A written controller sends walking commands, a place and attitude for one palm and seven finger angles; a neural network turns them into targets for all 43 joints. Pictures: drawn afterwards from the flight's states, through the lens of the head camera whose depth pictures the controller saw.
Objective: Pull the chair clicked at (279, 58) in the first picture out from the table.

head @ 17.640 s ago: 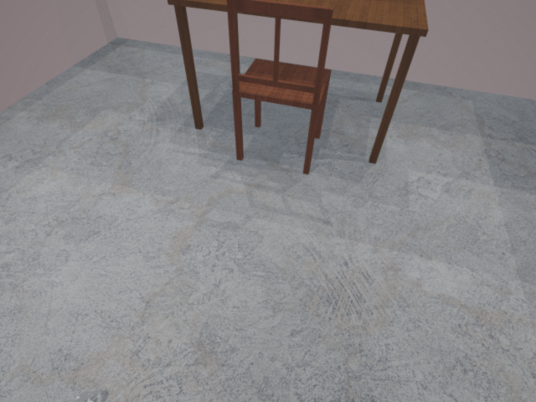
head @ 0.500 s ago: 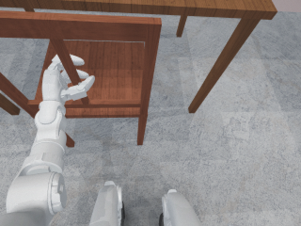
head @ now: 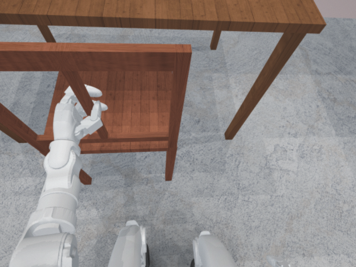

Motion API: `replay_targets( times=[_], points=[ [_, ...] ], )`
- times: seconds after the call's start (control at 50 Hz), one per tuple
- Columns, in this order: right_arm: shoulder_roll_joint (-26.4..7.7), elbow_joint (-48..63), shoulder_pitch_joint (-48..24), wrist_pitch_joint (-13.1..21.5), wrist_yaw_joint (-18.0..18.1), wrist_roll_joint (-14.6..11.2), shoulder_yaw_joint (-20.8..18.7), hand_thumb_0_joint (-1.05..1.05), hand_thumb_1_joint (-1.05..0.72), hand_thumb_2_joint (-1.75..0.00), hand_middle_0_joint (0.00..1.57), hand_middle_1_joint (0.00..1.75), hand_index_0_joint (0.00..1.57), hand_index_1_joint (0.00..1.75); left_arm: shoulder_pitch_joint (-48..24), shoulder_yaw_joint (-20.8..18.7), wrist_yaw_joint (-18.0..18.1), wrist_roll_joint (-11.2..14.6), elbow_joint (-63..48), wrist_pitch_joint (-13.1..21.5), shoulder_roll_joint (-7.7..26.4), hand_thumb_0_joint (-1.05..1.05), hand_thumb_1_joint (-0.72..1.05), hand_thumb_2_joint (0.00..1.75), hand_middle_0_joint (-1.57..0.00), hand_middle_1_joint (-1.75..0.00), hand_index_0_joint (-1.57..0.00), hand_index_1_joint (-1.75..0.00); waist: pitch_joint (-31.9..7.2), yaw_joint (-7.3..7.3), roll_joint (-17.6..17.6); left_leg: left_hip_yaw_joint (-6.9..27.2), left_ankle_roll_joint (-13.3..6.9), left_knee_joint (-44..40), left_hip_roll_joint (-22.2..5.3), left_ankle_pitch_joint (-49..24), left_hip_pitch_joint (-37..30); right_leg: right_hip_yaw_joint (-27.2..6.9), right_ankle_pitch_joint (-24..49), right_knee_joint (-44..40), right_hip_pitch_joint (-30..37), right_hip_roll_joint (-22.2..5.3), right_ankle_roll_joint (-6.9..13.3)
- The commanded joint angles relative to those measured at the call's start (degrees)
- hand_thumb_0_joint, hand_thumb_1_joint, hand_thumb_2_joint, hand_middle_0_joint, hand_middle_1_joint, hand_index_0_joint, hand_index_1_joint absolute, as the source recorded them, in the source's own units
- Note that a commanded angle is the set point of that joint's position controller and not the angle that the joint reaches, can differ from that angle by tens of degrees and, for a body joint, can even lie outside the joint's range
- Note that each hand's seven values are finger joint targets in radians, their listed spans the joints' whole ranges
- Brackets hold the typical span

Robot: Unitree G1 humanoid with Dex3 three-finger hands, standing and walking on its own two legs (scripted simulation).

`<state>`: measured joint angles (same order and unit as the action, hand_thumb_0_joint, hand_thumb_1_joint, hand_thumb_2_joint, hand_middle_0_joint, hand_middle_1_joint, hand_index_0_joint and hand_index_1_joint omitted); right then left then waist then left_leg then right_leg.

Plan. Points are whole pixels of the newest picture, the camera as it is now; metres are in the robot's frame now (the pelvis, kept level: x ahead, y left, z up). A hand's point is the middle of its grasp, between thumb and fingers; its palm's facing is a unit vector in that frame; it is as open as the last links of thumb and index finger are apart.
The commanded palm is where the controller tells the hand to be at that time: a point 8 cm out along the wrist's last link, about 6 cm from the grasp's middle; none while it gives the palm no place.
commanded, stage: hook a spindle and tug to test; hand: left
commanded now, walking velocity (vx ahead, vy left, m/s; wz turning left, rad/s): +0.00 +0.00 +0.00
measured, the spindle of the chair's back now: (90, 109) +0.46 +0.20 +0.01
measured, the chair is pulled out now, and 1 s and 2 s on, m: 0.02 0.13 0.22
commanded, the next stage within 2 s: step backward, pulling the chair out in 0.22 s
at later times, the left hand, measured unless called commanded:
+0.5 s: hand (98, 124) +0.41 +0.16 +0.04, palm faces +0.11 -0.99 -0.11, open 5.2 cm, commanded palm +0.39 +0.21 +0.04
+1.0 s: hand (109, 160) +0.33 +0.13 +0.04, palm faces +0.03 -0.99 -0.15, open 5.0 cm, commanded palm +0.32 +0.18 +0.05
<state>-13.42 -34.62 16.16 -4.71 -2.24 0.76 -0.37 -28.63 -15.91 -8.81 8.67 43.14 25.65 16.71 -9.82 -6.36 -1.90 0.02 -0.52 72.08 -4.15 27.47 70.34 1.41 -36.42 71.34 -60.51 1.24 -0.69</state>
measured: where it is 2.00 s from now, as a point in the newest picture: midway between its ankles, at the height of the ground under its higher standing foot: outside the picture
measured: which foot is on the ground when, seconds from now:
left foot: down 0.00-1.00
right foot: down 0.00-1.00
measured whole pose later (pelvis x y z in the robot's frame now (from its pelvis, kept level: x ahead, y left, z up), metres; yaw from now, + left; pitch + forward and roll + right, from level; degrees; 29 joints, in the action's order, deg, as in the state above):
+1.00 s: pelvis -0.04 +0.00 +0.10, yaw -1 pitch +6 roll -2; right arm -13.4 -39.3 13.3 -3.8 5.9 -2.7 -0.4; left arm -27.9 -4.5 4.1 4.7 58.8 12.4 10.8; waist 5.6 -3.7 -3.2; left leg -3.0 -0.1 35.4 -4.9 9.4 31.9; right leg 0.4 -16.2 34.6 -24.4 1.9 -0.6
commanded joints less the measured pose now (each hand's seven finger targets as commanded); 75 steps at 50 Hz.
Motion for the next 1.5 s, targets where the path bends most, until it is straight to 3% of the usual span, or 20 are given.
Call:
replay_targets(
  times=[0.0,0.28,0.3,0.32,0.36,0.38,0.42,0.48,0.56,0.76,0.94,1.06,1.12,1.16,1.22,1.28,1.36,1.42,1.46,1.48],
  points=[
    [-9.28,4.64,5.30,1.55,1.10,-0.03,-3.97,0.00,-0.90,-0.90,0.20,0.30,0.20,0.30,-11.42,-0.49,-1.13,0.13,-12.71,4.36,8.44,0.00,0.90,0.90,-0.50,-1.45,-0.50,-1.45,-26.21,0.57,-3.60,2.17,-0.46,-5.11,2.06,-24.49,-31.15,1.00,28.29,-8.47,3.74,1.26,2.15],
    [-8.93,4.94,3.76,3.14,1.46,-0.04,-4.01,0.00,-0.90,-0.90,0.20,0.30,0.20,0.30,-8.43,1.65,-0.44,0.25,-17.99,5.00,6.40,0.00,0.90,0.90,-0.50,-1.45,-0.50,-1.45,-27.15,1.12,-3.86,2.19,-0.35,-4.96,2.23,-26.24,-32.76,0.90,30.19,-8.18,4.86,0.93,2.20],
    [-8.76,4.67,3.55,3.20,1.59,-0.06,-3.93,0.00,-0.90,-0.90,0.20,0.30,0.20,0.30,-11.42,3.03,-0.39,0.25,-17.74,5.01,5.18,0.00,0.90,0.90,-0.50,-1.45,-0.50,-1.45,-26.48,-0.10,-2.81,2.15,-0.54,-4.75,2.27,-25.00,-32.14,0.85,29.65,-8.52,4.34,0.83,1.99],
    [-8.86,8.95,5.05,-0.30,3.53,-2.96,-2.88,0.00,-0.90,-0.90,0.20,0.30,0.20,0.30,-23.49,-2.75,6.96,-6.26,-27.43,-1.61,24.60,0.00,0.90,0.90,-0.50,-1.45,-0.50,-1.45,-40.04,4.23,-9.14,0.17,-1.46,-15.75,1.20,-23.61,-49.11,-3.80,32.54,-18.26,27.65,-2.59,2.66],
    [-7.93,9.38,4.57,-1.14,6.19,-3.29,-2.34,0.00,-0.90,-0.90,0.20,0.30,0.20,0.30,-16.44,1.76,11.71,-6.96,-22.10,-9.29,15.75,0.00,0.90,0.90,-0.50,-1.45,-0.50,-1.45,-32.68,2.65,-8.82,0.90,-1.70,-18.35,1.71,-28.07,-50.81,-2.22,41.27,-22.25,27.24,-2.06,1.97],
    [-7.44,8.70,3.49,-2.25,6.32,-3.44,-1.96,0.00,-0.90,-0.90,0.20,0.30,0.20,0.30,-8.53,6.42,11.99,-7.27,-12.38,-13.29,9.09,0.00,0.90,0.90,-0.50,-1.45,-0.50,-1.45,-23.06,2.37,-5.60,1.69,-1.33,-21.61,0.95,-20.35,-43.56,-1.31,31.37,-24.88,25.91,-2.63,1.44],
    [-8.30,6.95,4.29,-3.19,7.45,-3.81,-1.89,0.00,-0.90,-0.90,0.20,0.30,0.20,0.30,-9.35,8.90,13.57,-7.20,-7.07,-15.90,6.88,0.00,0.90,0.90,-0.50,-1.45,-0.50,-1.45,-18.29,1.74,1.11,1.91,-2.03,-23.51,0.02,-23.09,-42.67,-1.98,37.10,-27.17,30.45,-3.47,0.69],
    [-8.93,4.90,4.57,-3.02,8.25,-3.23,-1.79,0.00,-0.90,-0.90,0.20,0.30,0.20,0.30,-16.57,8.92,14.64,-7.44,-1.08,-15.25,7.45,0.00,0.90,0.90,-0.50,-1.45,-0.50,-1.45,-17.78,1.88,-1.01,2.24,-1.97,-26.67,-1.63,-37.03,-49.14,-1.81,46.39,-29.40,33.92,-4.62,-0.59],
    [-9.15,2.14,4.96,-2.03,8.35,-2.74,-2.35,0.00,-0.90,-0.90,0.20,0.30,0.20,0.30,-20.09,10.57,14.19,-7.57,7.20,-13.01,5.16,0.00,0.90,0.90,-0.50,-1.45,-0.50,-1.45,-15.34,2.42,-6.15,4.97,-2.26,-30.23,-4.30,-47.98,-55.80,-1.40,42.87,-31.13,33.95,-3.88,-0.44],
    [-8.67,1.19,2.44,0.63,8.55,-2.76,-3.35,0.00,-0.90,-0.90,0.20,0.30,0.20,0.30,-14.92,10.98,12.75,-6.99,5.90,-10.44,3.91,0.00,0.90,0.90,-0.50,-1.45,-0.50,-1.45,-16.49,2.91,-5.82,5.15,-1.96,-34.42,-6.19,-53.25,-63.39,-1.54,43.15,-36.11,38.94,-3.10,-0.17],
    [-8.94,0.24,-0.23,2.88,9.56,-3.32,-3.51,0.00,-0.90,-0.90,0.20,0.30,0.20,0.30,-15.91,10.21,13.94,-6.35,4.76,-9.85,7.34,0.00,0.90,0.90,-0.50,-1.45,-0.50,-1.45,-11.77,3.29,-3.22,3.05,-1.10,-38.84,-5.57,-30.89,-57.51,-3.81,35.40,-40.91,41.86,-4.97,-0.31],
    [-8.55,-2.58,-1.89,6.27,10.28,-3.82,-3.23,0.00,-0.90,-0.90,0.20,0.30,0.20,0.30,-19.02,11.63,15.13,-5.98,8.74,-8.58,7.45,0.00,0.90,0.90,-0.50,-1.45,-0.50,-1.45,-4.15,3.24,2.98,0.66,0.50,-38.01,-1.53,-8.71,-55.96,-9.78,14.73,-50.55,35.97,-10.27,1.16],
    [-8.78,-4.02,-2.41,7.84,10.59,-3.66,-2.89,0.00,-0.90,-0.90,0.20,0.30,0.20,0.30,-19.45,13.34,15.60,-6.11,9.23,-7.94,5.48,0.00,0.90,0.90,-0.50,-1.45,-0.50,-1.45,-2.67,3.31,4.49,0.59,0.99,-37.12,-0.53,-9.42,-58.57,-9.50,12.51,-51.82,33.15,-11.61,1.91],
    [-9.45,-4.66,-2.39,8.50,11.06,-3.37,-2.97,0.00,-0.90,-0.90,0.20,0.30,0.20,0.30,-19.11,13.00,15.80,-6.27,9.34,-7.58,5.42,0.00,0.90,0.90,-0.50,-1.45,-0.50,-1.45,-3.34,3.56,2.47,2.80,0.25,-41.30,-2.26,-12.68,-58.54,-6.23,16.88,-47.90,34.90,-8.40,0.69],
    [-9.40,-3.83,-3.01,9.33,10.90,-3.37,-2.72,0.00,-0.90,-0.90,0.20,0.30,0.20,0.30,-19.69,14.56,15.12,-5.62,8.56,-7.07,2.67,0.00,0.90,0.90,-0.50,-1.45,-0.50,-1.45,-3.65,4.19,-0.40,8.67,-2.23,-47.75,-6.61,-6.47,-58.28,-3.54,10.24,-41.91,34.42,-3.74,0.15],
    [-9.80,-3.42,-3.66,9.51,10.72,-2.62,-2.26,0.00,-0.90,-0.90,0.20,0.30,0.20,0.30,-20.22,14.31,15.06,-5.50,7.54,-7.84,2.02,0.00,0.90,0.90,-0.50,-1.45,-0.50,-1.45,-3.30,4.87,-9.47,18.41,-5.19,-54.47,-13.24,0.89,-56.23,-2.08,9.98,-29.32,34.25,-1.80,1.18],
    [-9.41,-4.06,-2.27,10.22,10.50,-1.87,-2.19,0.00,-0.90,-0.90,0.20,0.30,0.20,0.30,-19.18,13.63,14.87,-5.97,7.16,-8.34,2.54,0.00,0.90,0.90,-0.50,-1.45,-0.50,-1.45,-5.56,4.30,-9.66,14.42,-5.77,-49.43,-13.40,-9.06,-58.48,-2.06,11.83,-33.33,38.54,-2.15,1.11],
    [-9.28,-3.24,-2.46,10.65,10.05,-2.21,-2.53,0.00,-0.90,-0.90,0.20,0.30,0.20,0.30,-19.19,13.20,14.60,-6.26,6.89,-8.70,3.01,0.00,0.90,0.90,-0.50,-1.45,-0.50,-1.45,-3.18,4.47,-6.50,9.93,-4.27,-46.42,-10.41,-3.68,-49.85,-3.15,12.51,-38.87,45.03,-3.18,1.62],
    [-9.03,-2.63,-2.28,10.82,9.97,-2.25,-2.90,0.00,-0.90,-0.90,0.20,0.30,0.20,0.30,-17.63,11.86,14.77,-6.65,7.21,-8.85,5.03,0.00,0.90,0.90,-0.50,-1.45,-0.50,-1.45,-2.09,4.54,-0.19,5.49,-1.55,-39.87,-5.46,-0.54,-47.02,-9.47,9.03,-45.36,43.83,-7.58,3.20],
    [-8.37,-2.69,-2.11,10.76,10.08,-2.49,-2.98,0.00,-0.90,-0.90,0.20,0.30,0.20,0.30,-18.27,11.90,15.14,-7.03,7.10,-8.71,5.87,0.00,0.90,0.90,-0.50,-1.45,-0.50,-1.45,-1.66,3.98,8.25,1.86,1.10,-30.76,-0.72,1.18,-47.55,-17.67,3.99,-51.55,39.51,-14.28,5.99]
  ],
)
